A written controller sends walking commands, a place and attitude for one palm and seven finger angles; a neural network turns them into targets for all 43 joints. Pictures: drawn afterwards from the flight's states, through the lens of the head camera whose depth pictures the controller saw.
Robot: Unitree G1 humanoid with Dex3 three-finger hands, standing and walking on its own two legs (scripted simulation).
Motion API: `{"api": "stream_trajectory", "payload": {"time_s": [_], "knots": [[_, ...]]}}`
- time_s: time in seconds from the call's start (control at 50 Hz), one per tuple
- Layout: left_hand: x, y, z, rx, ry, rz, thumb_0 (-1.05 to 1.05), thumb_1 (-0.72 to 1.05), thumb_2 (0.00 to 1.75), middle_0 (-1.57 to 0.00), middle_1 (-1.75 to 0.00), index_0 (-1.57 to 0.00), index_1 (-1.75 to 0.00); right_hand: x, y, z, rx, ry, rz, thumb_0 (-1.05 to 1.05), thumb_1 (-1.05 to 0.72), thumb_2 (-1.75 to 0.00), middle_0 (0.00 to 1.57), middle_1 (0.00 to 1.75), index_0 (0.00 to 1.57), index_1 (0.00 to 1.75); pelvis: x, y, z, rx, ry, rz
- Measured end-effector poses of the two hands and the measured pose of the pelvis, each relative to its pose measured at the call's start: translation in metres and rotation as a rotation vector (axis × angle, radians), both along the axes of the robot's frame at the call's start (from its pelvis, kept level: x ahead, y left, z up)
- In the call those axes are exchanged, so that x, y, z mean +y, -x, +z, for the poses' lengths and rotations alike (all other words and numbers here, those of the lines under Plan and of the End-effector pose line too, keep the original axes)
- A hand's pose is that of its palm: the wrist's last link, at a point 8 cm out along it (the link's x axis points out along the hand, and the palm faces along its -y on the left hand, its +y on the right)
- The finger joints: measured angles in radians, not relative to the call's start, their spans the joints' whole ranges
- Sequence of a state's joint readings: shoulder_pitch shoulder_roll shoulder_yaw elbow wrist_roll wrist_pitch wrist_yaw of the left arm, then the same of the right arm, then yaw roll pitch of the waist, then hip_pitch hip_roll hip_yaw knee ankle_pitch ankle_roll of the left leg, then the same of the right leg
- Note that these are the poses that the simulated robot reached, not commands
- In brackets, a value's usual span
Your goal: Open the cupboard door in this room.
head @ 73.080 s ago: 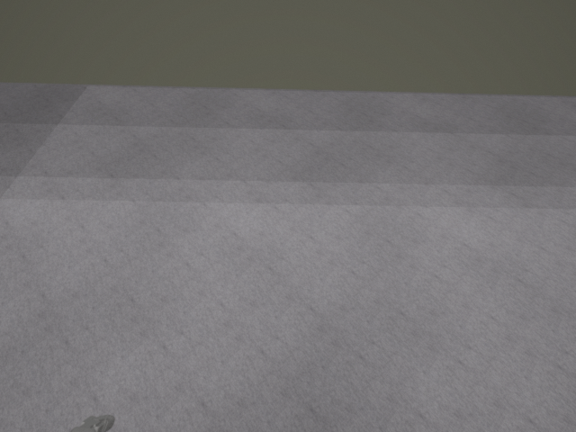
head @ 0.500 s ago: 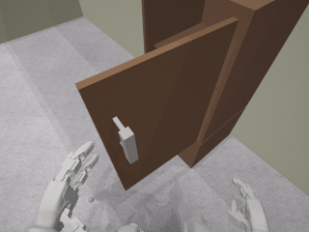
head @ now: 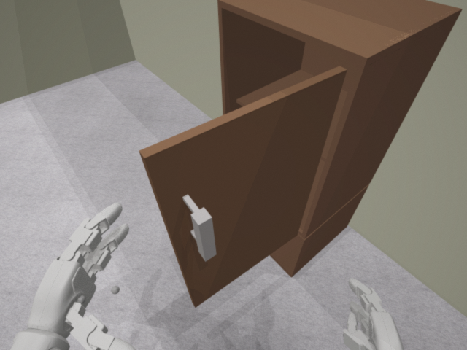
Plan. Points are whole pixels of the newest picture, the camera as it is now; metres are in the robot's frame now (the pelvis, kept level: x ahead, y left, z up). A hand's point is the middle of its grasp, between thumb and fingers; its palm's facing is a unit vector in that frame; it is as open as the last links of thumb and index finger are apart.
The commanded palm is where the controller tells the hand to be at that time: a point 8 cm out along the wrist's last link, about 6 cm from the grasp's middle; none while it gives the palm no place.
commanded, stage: draw the hand back to the body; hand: left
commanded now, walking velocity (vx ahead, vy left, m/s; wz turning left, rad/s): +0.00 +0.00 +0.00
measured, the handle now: (198, 227) +0.31 +0.10 +0.05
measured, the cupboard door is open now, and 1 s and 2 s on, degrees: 86 86 86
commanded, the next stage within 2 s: step back with the hand held close in 1.08 s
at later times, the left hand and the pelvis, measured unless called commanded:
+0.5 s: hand (51, 235) +0.22 +0.25 +0.17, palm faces +0.35 -0.84 -0.41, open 11.5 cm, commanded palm +0.17 +0.29 +0.19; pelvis +0.03 +0.01 +0.04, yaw -1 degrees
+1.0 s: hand (36, 217) +0.22 +0.26 +0.20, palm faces +0.42 -0.81 -0.41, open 7.5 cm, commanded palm +0.17 +0.30 +0.22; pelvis +0.03 +0.00 +0.05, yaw -2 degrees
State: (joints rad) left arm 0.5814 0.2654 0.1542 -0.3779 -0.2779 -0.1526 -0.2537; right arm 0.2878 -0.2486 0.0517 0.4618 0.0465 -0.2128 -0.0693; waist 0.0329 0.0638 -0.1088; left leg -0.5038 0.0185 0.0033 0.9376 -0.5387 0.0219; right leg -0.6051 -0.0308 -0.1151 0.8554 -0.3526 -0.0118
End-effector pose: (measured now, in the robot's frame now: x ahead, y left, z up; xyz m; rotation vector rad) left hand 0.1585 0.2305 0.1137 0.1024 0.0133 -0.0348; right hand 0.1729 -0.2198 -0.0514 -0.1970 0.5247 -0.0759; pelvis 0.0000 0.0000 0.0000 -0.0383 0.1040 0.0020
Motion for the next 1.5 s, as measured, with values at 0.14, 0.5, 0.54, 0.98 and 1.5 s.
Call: {"api": "stream_trajectory", "payload": {"time_s": [0.14, 0.5, 0.54, 0.98, 1.5], "knots": [[0.021, 0.002, 0.024, 0.028, -0.213, 0.217, -0.01, -0.34, 0.37, -0.16, -0.30, -0.16, -0.30, 0.003, -0.006, 0.014, 0.008, 0.026, -0.023, 0.02, -0.90, -0.90, 0.21, 0.30, 0.21, 0.30, 0.003, -0.008, 0.017, -0.052, -0.002, -0.011], [0.059, -0.019, 0.076, -0.078, -0.345, 0.392, 0.00, 0.25, 0.62, -0.19, -0.30, -0.19, -0.30, 0.019, -0.027, 0.025, 0.087, 0.028, 0.023, 0.02, -0.90, -0.90, 0.21, 0.30, 0.21, 0.30, 0.014, -0.030, 0.045, -0.143, -0.011, -0.021], [0.062, -0.021, 0.083, -0.099, -0.355, 0.399, 0.00, 0.32, 0.65, -0.19, -0.30, -0.19, -0.30, 0.019, -0.030, 0.027, 0.088, 0.025, 0.026, 0.02, -0.90, -0.90, 0.21, 0.30, 0.21, 0.30, 0.014, -0.032, 0.046, -0.147, -0.010, -0.023], [0.063, -0.022, 0.105, -0.174, -0.367, 0.442, 0.01, 0.87, 0.89, -0.21, -0.30, -0.21, -0.30, -0.002, -0.021, 0.025, 0.138, 0.023, -0.002, 0.01, -0.90, -0.90, 0.21, 0.29, 0.21, 0.30, 0.002, -0.027, 0.050, -0.179, -0.015, -0.034], [0.050, -0.014, 0.114, -0.226, -0.486, 0.315, 0.02, 0.89, 0.90, -0.21, -0.30, -0.21, -0.30, -0.031, 0.026, 0.025, 0.165, 0.044, -0.143, 0.01, -0.90, -0.90, 0.21, 0.30, 0.21, 0.30, 0.001, 0.008, 0.047, -0.107, -0.039, -0.066]]}}
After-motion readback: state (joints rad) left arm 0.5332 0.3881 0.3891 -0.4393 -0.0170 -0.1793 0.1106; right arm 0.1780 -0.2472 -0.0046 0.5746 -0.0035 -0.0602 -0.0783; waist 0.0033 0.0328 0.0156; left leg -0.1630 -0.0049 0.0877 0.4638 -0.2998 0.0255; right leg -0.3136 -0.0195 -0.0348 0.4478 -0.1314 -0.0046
